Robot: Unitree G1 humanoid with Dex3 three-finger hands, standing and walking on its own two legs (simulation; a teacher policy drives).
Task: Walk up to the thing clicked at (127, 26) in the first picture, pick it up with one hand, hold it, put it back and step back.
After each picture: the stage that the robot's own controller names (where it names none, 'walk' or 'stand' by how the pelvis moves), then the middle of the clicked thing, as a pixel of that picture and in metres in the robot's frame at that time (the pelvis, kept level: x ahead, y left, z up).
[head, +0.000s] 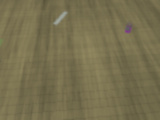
stand; (128, 27) +1.65 -0.57 -0.72
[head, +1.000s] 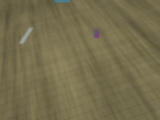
walk; (96, 32) +1.60 -0.05 -0.70
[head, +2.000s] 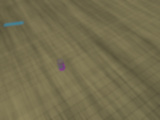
walk; (61, 64) +1.06 +0.29 -0.72
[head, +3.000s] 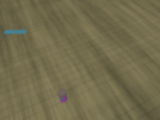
walk; (62, 95) +0.68 +0.22 -0.71
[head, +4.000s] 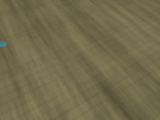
stand; out of the picture +0.42 +0.21 -0.69
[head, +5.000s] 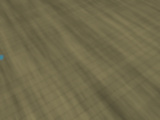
stand; out of the picture +0.37 +0.22 -0.72
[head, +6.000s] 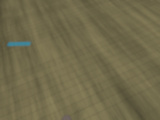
stand; out of the picture +0.46 +0.20 -0.72
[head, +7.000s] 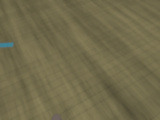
stand; out of the picture +0.48 +0.18 -0.70
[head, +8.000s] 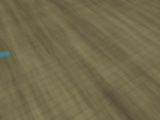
stand; out of the picture +0.42 +0.19 -0.71
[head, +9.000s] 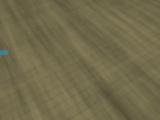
stand; out of the picture +0.39 +0.19 -0.72
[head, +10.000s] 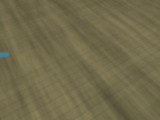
stand; out of the picture +0.39 +0.20 -0.72
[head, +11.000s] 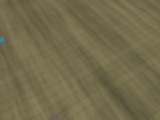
go down; out of the picture +0.40 +0.20 -0.70
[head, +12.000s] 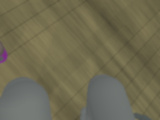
go down; out of the picture +0.44 +0.28 -0.28
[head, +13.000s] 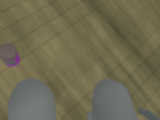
close in; (9, 55) +0.44 +0.28 -0.29
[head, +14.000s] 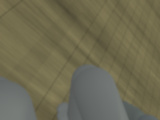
close in; out of the picture +0.40 +0.32 -0.21
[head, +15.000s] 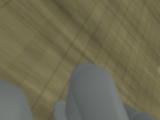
close; out of the picture +0.40 +0.32 -0.22
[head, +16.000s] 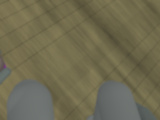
lift; out of the picture +0.35 +0.29 -0.08
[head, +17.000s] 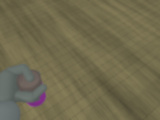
hold; (32, 88) +0.33 +0.17 +0.04
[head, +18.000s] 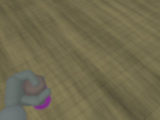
hold; (38, 92) +0.32 +0.16 +0.01
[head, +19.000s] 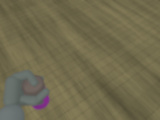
hold; (36, 93) +0.33 +0.17 +0.00
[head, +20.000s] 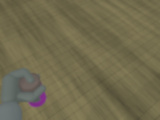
crouch; (33, 90) +0.34 +0.18 -0.02
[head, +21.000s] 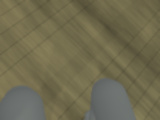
lower; out of the picture +0.45 +0.28 -0.11
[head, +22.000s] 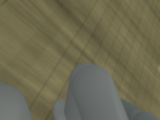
lower; out of the picture +0.40 +0.34 -0.22
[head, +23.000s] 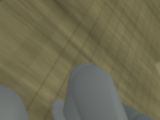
lower; out of the picture +0.40 +0.34 -0.22
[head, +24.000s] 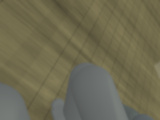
lower; out of the picture +0.40 +0.34 -0.22
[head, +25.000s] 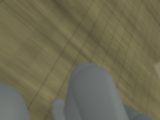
lower; out of the picture +0.40 +0.34 -0.22
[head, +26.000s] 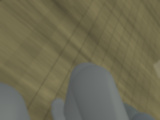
open; out of the picture +0.40 +0.33 -0.22
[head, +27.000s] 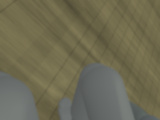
rise; out of the picture +0.39 +0.32 -0.22
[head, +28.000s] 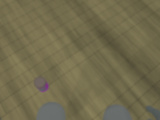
walk; (41, 84) +0.43 +0.24 -0.48
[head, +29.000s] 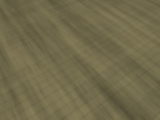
stand; out of the picture +0.39 +0.21 -0.66
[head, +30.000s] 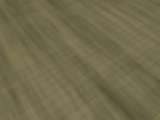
stand; out of the picture +0.39 +0.22 -0.67
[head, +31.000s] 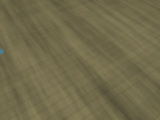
stand; out of the picture +0.39 +0.20 -0.70
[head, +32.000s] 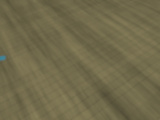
stand; out of the picture +0.39 +0.21 -0.72
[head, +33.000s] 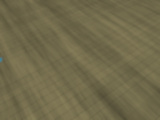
stand; out of the picture +0.37 +0.23 -0.73
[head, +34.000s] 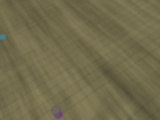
walk; (57, 112) +0.45 +0.24 -0.69
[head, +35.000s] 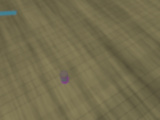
walk; (64, 77) +0.72 +0.16 -0.69
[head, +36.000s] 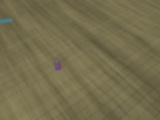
stand; (57, 64) +1.02 +0.27 -0.70
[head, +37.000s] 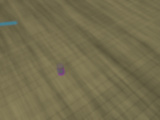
stand; (60, 69) +0.98 +0.22 -0.72
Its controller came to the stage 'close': yes
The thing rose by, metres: 0.70
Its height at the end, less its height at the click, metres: +0.00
